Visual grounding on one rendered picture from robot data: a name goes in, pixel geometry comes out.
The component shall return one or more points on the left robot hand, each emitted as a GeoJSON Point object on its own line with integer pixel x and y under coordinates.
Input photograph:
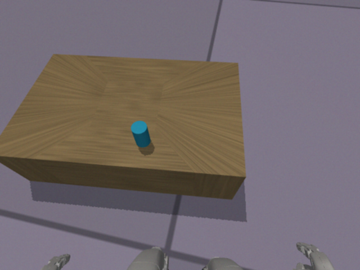
{"type": "Point", "coordinates": [56, 263]}

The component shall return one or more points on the can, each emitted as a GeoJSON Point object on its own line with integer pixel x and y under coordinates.
{"type": "Point", "coordinates": [140, 133]}

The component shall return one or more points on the right robot hand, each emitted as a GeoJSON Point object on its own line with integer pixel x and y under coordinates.
{"type": "Point", "coordinates": [319, 260]}

